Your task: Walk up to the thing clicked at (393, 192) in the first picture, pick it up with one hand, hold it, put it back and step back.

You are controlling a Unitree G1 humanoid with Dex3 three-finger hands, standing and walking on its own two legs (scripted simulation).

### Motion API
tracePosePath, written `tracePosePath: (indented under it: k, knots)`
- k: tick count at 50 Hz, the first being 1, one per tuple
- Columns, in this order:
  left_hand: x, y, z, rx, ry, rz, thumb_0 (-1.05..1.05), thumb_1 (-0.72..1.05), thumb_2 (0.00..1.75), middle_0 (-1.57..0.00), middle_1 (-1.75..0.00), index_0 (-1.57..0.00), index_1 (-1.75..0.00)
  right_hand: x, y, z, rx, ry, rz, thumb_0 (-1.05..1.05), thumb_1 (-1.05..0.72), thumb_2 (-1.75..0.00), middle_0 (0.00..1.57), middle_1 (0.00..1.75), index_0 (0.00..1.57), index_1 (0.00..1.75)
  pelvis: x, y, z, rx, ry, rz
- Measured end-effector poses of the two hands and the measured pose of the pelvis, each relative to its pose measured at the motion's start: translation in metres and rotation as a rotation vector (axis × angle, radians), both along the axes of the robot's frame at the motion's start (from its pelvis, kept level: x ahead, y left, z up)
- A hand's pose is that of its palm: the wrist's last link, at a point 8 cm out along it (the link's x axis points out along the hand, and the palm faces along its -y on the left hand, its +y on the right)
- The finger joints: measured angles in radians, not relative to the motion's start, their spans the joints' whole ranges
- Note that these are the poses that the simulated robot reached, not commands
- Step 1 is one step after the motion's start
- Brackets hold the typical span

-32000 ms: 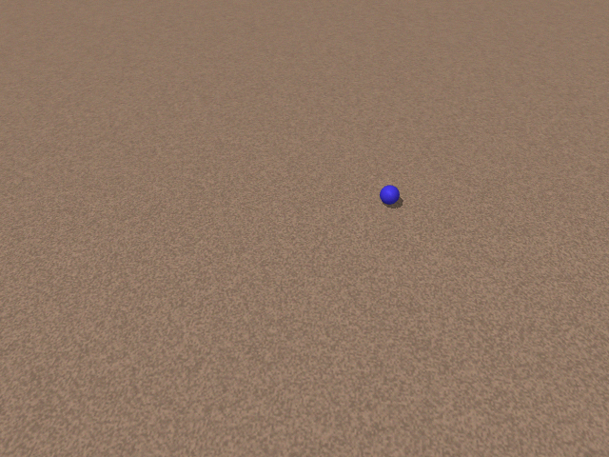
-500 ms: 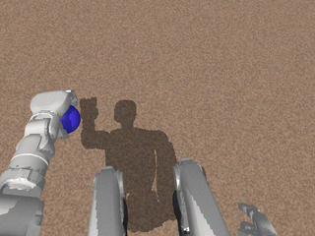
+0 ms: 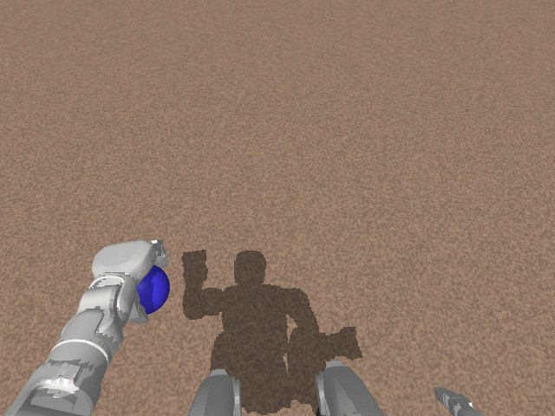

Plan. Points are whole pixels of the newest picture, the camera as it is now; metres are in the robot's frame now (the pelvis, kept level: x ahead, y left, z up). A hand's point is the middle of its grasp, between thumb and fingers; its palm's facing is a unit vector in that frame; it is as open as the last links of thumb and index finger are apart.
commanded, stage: lift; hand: left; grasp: from above
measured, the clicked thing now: (143, 288) +0.36 +0.22 -0.10
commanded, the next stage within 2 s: hold in 0.42 s
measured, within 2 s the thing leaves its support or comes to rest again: neither
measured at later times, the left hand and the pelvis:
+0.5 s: hand (121, 264) +0.36 +0.22 +0.00, palm faces -0.44 -0.07 -0.90, open 10.7 cm; pelvis +0.03 +0.00 +0.07, yaw +0 degrees
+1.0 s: hand (107, 246) +0.36 +0.22 +0.04, palm faces -0.45 -0.05 -0.89, open 10.8 cm; pelvis +0.05 +0.01 +0.09, yaw -1 degrees
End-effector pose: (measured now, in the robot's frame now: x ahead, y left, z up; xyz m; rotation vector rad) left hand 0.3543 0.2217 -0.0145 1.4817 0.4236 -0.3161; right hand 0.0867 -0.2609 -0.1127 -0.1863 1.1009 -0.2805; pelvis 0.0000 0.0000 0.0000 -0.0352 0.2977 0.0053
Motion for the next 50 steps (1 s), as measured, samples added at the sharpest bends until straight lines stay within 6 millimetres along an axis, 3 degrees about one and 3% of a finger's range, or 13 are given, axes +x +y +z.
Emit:
tracePosePath:
  k: [8,21,38,50]
  knots:
    - [-0.001,-0.006,0.026,0.012,-0.014,-0.001,-0.01,-0.14,0.55,-0.58,-0.78,-0.62,-0.75,0.004,-0.004,0.030,-0.001,-0.004,0.000,0.00,-0.91,-0.90,0.21,0.30,0.20,0.30,0.010,-0.001,0.031,0.010,-0.052,-0.001]
    - [0.005,-0.003,0.065,0.012,-0.018,0.022,-0.01,-0.13,0.53,-0.59,-0.77,-0.63,-0.73,0.019,-0.001,0.061,0.018,-0.015,-0.010,0.01,-0.91,-0.90,0.21,0.30,0.20,0.30,0.027,0.001,0.064,0.020,-0.114,-0.008]
    - [0.016,0.006,0.098,0.019,-0.015,-0.009,-0.01,-0.13,0.53,-0.59,-0.77,-0.63,-0.73,0.056,0.010,0.086,0.036,-0.078,0.003,0.01,-0.91,-0.89,0.21,0.30,0.20,0.30,0.046,0.009,0.084,0.022,-0.167,-0.018]
    - [0.015,0.004,0.114,0.016,-0.011,-0.020,0.00,-0.13,0.55,-0.57,-0.78,-0.62,-0.74,0.069,0.011,0.093,0.053,-0.103,0.015,0.01,-0.90,-0.89,0.21,0.30,0.20,0.30,0.051,0.008,0.090,0.025,-0.193,-0.021]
